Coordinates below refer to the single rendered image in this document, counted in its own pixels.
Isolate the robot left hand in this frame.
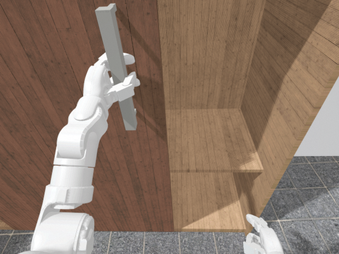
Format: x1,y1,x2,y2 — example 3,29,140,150
83,53,140,109

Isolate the robot left forearm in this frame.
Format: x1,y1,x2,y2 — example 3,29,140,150
31,95,109,251

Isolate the robot right hand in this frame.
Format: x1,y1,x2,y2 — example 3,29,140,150
243,214,284,254

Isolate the robot left upper arm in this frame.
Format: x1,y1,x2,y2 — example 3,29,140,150
18,212,94,254

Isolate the handle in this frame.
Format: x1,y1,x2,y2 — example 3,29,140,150
95,3,137,130

